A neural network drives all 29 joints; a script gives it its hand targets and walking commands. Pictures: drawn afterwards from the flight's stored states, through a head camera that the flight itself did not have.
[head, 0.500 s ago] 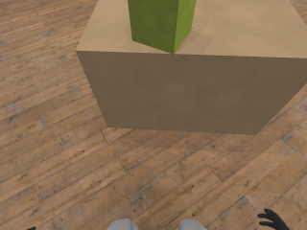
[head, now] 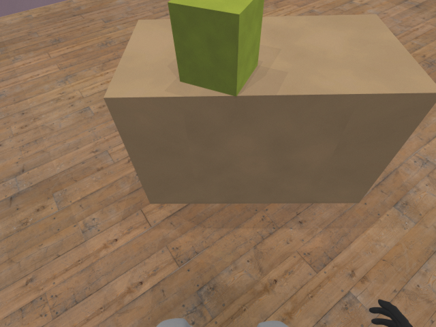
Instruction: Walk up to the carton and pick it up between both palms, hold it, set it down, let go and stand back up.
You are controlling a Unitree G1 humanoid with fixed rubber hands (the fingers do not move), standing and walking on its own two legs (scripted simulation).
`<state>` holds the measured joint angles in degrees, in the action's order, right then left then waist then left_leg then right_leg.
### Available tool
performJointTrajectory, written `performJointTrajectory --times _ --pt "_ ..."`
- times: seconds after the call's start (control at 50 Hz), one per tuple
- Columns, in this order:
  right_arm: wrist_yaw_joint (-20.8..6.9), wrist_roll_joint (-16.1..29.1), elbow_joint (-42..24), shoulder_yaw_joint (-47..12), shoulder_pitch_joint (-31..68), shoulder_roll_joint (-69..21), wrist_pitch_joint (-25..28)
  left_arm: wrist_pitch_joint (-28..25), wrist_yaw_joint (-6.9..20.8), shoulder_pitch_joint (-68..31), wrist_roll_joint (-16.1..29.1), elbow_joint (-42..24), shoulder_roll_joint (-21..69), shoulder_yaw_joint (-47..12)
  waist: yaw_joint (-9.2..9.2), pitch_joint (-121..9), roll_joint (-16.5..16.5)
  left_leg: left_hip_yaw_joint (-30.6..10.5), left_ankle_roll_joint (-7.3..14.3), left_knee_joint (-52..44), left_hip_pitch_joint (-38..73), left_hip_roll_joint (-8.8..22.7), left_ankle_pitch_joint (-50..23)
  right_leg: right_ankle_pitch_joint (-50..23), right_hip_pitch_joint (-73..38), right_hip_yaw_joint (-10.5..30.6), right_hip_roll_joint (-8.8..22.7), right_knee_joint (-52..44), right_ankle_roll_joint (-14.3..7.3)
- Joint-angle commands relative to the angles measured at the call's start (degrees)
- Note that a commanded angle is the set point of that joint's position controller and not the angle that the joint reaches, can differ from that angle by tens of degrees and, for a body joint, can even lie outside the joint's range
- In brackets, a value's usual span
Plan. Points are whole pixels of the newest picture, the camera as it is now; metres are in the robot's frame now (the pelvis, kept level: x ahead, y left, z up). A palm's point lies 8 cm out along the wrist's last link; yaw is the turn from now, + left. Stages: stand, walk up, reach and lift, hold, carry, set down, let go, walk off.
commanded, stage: walk up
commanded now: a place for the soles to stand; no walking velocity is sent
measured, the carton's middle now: (219, 38) +0.90 +0.00 +0.06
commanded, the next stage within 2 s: none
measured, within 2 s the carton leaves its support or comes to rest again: neither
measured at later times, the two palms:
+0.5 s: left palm out of the picture +0.08 +0.34 -0.09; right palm out of the picture +0.10 -0.31 -0.09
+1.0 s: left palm out of the picture +0.09 +0.35 -0.08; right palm out of the picture +0.10 -0.30 -0.10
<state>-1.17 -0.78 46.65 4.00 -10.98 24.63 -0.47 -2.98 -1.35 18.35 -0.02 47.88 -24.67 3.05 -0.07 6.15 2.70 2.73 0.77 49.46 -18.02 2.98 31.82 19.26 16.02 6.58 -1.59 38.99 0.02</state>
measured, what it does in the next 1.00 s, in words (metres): steps on the spot: left foot, then right foot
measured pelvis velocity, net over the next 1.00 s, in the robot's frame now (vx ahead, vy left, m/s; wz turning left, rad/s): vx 0.03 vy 0.03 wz -0.01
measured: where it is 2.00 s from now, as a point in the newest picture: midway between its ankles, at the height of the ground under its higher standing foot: outside the picture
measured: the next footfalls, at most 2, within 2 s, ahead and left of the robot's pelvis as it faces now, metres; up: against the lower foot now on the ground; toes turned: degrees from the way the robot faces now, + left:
left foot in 0.06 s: +0.06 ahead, +0.13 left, +0.00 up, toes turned +3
right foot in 0.42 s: +0.08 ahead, -0.12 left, +0.00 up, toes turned +5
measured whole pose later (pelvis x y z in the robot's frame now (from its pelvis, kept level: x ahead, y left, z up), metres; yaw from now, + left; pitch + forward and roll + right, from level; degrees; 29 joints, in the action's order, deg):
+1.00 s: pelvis +0.03 +0.03 +0.01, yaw -1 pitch -1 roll -1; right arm -1.1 -0.8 53.6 2.5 -11.5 24.1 0.8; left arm -2.8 -0.6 16.5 0.0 52.1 -24.0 3.0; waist -0.5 2.0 1.6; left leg 3.5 1.3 35.7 -15.2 1.0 19.7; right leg 17.8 16.6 5.5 -0.7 35.6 0.4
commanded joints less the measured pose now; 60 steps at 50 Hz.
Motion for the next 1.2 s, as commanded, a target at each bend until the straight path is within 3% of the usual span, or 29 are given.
performJointTrajectory --times 0.0,0.04,0.06,0.08,0.1,0.12,0.16,0.2,0.3,0.34,0.36,0.38,0.4,0.44,0.5,0.56,0.6,0.64,0.72,0.76,0.82,0.86,0.92,0.96,1.0,1.04,1.08,1.14,1.18 --pt "0.4 0.6 -2.1 3.0 -2.2 8.5 2.4 -0.1 0.2 -4.2 -1.5 -4.1 -13.7 3.7 -0.94 -7.0 -11.4 0.4 0.8 -14.4 4.3 -2.4 -7.8 -14.9 -0.4 14.2 9.3 -10.5 -11.5" --pt "1.3 -0.3 0.0 3.0 -7.3 9.8 3.2 0.8 0.2 -7.4 0.0 -5.8 -10.4 2.2 -4.08 -8.6 -7.3 -6.2 2.2 -30.4 14.8 0.9 -16.4 -16.6 3.2 9.0 5.2 0.9 -6.4" --pt "1.9 -0.9 1.9 4.1 -9.6 15.4 3.7 0.3 0.1 -4.9 0.5 -6.0 -6.3 1.0 -4.67 -11.2 6.5 -18.6 2.1 -33.7 21.3 11.3 -21.9 -9.7 10.4 3.1 -0.1 12.0 -3.2" --pt "1.8 -1.2 1.3 4.0 -6.2 16.9 4.0 1.1 -0.4 -5.7 -0.3 -5.7 -7.4 0.9 -3.99 -8.4 7.4 -26.2 6.5 -32.8 20.7 18.6 -22.8 11.8 18.4 0.4 -3.8 12.3 -1.5" --pt "1.2 -0.7 0.3 4.7 -5.8 17.9 3.8 1.5 -0.5 -4.7 -0.8 -4.4 -11.3 1.7 -3.63 -9.5 2.2 -29.4 11.3 -32.3 18.5 21.3 -14.3 15.8 15.3 0.1 -0.5 15.6 -1.7" --pt "1.0 -0.1 1.0 3.8 -4.8 14.8 3.8 1.2 -0.2 -5.2 -0.8 -3.3 -11.2 1.6 -3.37 -4.5 -1.5 -27.3 10.8 -33.2 14.7 20.5 -15.6 14.3 16.4 0.2 0.4 15.8 -2.1" --pt "1.2 0.0 2.7 2.5 -4.3 12.7 4.2 0.3 0.6 -3.4 -0.5 -2.9 -9.2 2.3 -2.39 -5.0 4.3 -16.4 10.1 -26.2 21.0 15.0 -37.0 12.2 17.6 -0.5 0.6 10.2 -0.8" --pt "1.6 0.1 2.7 2.2 -5.4 12.5 4.0 -0.2 0.5 -2.5 -0.2 -2.9 -8.5 1.3 -2.27 -8.7 8.7 -12.9 8.4 -22.7 25.4 13.6 -48.6 8.3 16.6 -3.0 0.8 5.8 -0.9" --pt "0.7 0.5 1.0 2.3 0.7 13.3 2.9 -0.4 0.8 -0.2 -0.8 -1.3 -8.2 1.8 -1.14 -7.8 9.0 -4.8 8.2 -20.3 11.7 10.5 -36.9 -4.8 3.2 -8.5 0.8 -5.8 -1.1" --pt "0.3 0.7 -0.1 2.2 2.7 12.7 2.1 -0.9 0.4 0.8 -1.2 0.5 -9.0 2.1 0.23 -6.9 4.4 -3.9 6.6 -16.1 6.9 7.8 -24.9 -7.7 -1.8 -8.3 -1.4 -11.8 -2.5" --pt "0.6 1.6 -1.2 1.5 4.1 10.1 2.2 -0.9 -0.1 2.5 -1.5 0.2 -10.6 2.6 1.15 -8.2 0.8 -4.1 4.7 -14.2 2.9 7.0 -22.3 -15.4 -5.5 -2.2 1.5 -11.1 -3.9" --pt "0.4 1.6 -1.0 1.4 3.9 9.0 2.0 -1.1 0.1 1.1 -2.3 1.4 -11.9 3.3 0.35 -7.9 -2.7 -1.4 3.5 -11.5 -1.8 2.6 -11.2 -8.7 -5.1 4.5 3.8 -12.4 -5.6" --pt "0.5 0.8 -1.5 1.2 3.6 8.5 1.6 -1.3 0.2 -0.7 -2.5 -0.2 -14.3 3.5 -0.55 -3.2 -6.5 0.4 1.7 -5.5 -6.7 -0.9 -0.3 -1.7 -3.2 19.5 10.8 -17.7 -8.9" --pt "0.6 0.4 0.8 1.8 1.5 11.4 1.3 -1.0 0.4 -4.2 -2.3 0.3 -16.9 3.6 -0.32 2.7 -10.6 -3.9 1.3 0.5 -6.8 -1.4 5.0 13.6 5.6 27.9 17.8 -23.7 -15.9" --pt "0.1 0.4 2.3 1.9 -0.4 10.8 2.6 -0.4 0.6 -6.5 -1.5 0.9 -13.6 2.8 -1.69 2.9 -12.3 -4.1 1.8 -12.2 -2.3 -0.4 -1.9 5.5 5.7 18.5 13.2 -20.5 -12.1" --pt "0.7 -0.1 5.2 2.2 -6.0 10.6 2.8 -0.1 0.7 -9.5 -0.4 0.1 -9.7 1.4 -4.14 -5.6 -3.4 -6.4 2.5 -28.8 12.5 1.9 -14.1 -12.9 6.5 7.7 6.7 -7.0 -5.0" --pt "1.2 -0.7 3.7 1.9 -0.8 14.4 3.2 0.5 0.7 -8.3 0.3 -0.5 -7.3 1.1 -1.68 -5.3 5.7 -18.1 7.6 -34.6 11.0 12.5 -8.1 -0.5 9.5 -2.1 -1.2 1.6 -2.0" --pt "0.4 -0.6 3.4 2.2 2.4 14.9 2.8 0.4 0.7 -6.0 -0.8 0.4 -9.4 1.5 -0.22 -4.4 3.2 -17.3 9.4 -30.4 10.8 13.5 -8.7 8.6 7.2 -5.1 0.1 -3.3 -2.8" --pt "0.7 0.9 3.5 0.9 3.2 10.3 2.4 -1.6 0.2 -2.4 -0.7 1.9 -9.8 1.2 0.51 -10.3 0.4 -5.4 3.8 -17.2 7.6 5.2 -32.5 -22.9 -4.0 2.2 4.1 -8.8 -5.1" --pt "0.7 0.9 4.0 0.8 3.8 9.4 2.0 -1.8 -0.3 -2.0 -0.8 2.9 -12.0 1.7 -0.27 -9.4 0.1 -3.0 1.8 -13.3 4.8 1.7 -28.9 -29.3 -6.9 9.7 8.6 -7.8 -8.3" --pt "0.7 -0.2 2.5 0.5 3.7 7.6 2.1 -1.7 -0.3 -3.2 -1.0 2.0 -13.5 2.5 -0.25 -7.6 -8.1 -1.6 2.2 -10.1 -2.3 -1.7 -10.5 -29.5 -8.9 16.8 14.1 -9.5 -13.0" --pt "0.5 -0.3 3.8 0.4 1.2 8.5 2.3 -1.0 -0.2 -4.7 -0.8 2.2 -13.0 2.2 -1.46 -5.6 -10.4 -1.9 2.4 -18.8 0.8 -2.1 -5.1 -25.4 -6.0 14.4 12.9 -10.3 -11.1" --pt "0.9 0.1 6.4 1.5 -2.1 11.5 2.5 -1.0 -0.3 -9.3 0.0 0.9 -9.6 1.1 -3.38 -7.0 -0.9 -8.8 5.2 -24.4 13.2 5.8 -28.9 -23.1 4.0 2.9 4.5 -2.1 -3.9" --pt "0.8 0.3 5.9 1.8 -1.3 14.0 2.7 -0.3 -0.4 -6.8 0.5 1.0 -7.9 0.4 -2.27 -7.2 2.4 -16.9 11.7 -27.6 13.7 14.9 -31.0 -2.6 7.7 -3.8 -0.4 4.1 -1.8" --pt "0.7 -0.4 5.7 1.6 1.5 13.8 2.5 -0.1 -0.1 -6.1 -0.2 1.0 -8.2 0.7 -0.68 -5.1 4.0 -17.6 13.0 -28.2 14.2 15.8 -31.5 12.7 7.4 -4.2 0.3 -0.9 -2.4" --pt "0.6 -0.5 4.7 1.4 3.2 13.2 2.1 -1.1 0.1 -4.0 -0.5 2.3 -8.3 1.0 0.58 -5.6 7.4 -10.6 8.7 -24.2 11.2 11.3 -33.4 0.4 3.5 -3.8 1.2 -7.3 -2.9" --pt "0.4 0.7 2.7 1.2 6.9 11.0 1.8 -2.0 -0.2 1.1 -0.9 4.1 -11.1 2.0 1.55 -8.7 -1.2 -4.2 3.8 -13.5 4.6 3.8 -34.1 -23.0 -6.8 6.1 5.6 -11.4 -5.4" --pt "0.5 0.5 1.4 0.1 5.8 7.8 0.8 -1.9 -0.6 -1.4 -1.0 3.2 -15.2 2.6 0.64 -5.0 -7.3 -3.2 0.7 -5.4 -1.8 -2.7 2.6 -26.3 -4.9 22.0 17.5 -16.3 -14.5" --pt "0.5 -0.1 2.8 1.0 3.8 8.5 0.4 -1.9 -0.7 -2.0 -1.7 4.2 -14.8 2.6 0.56 -0.2 -11.5 -5.3 1.8 -1.7 -6.1 -2.1 7.2 -18.0 -1.6 20.9 18.4 -19.0 -14.9"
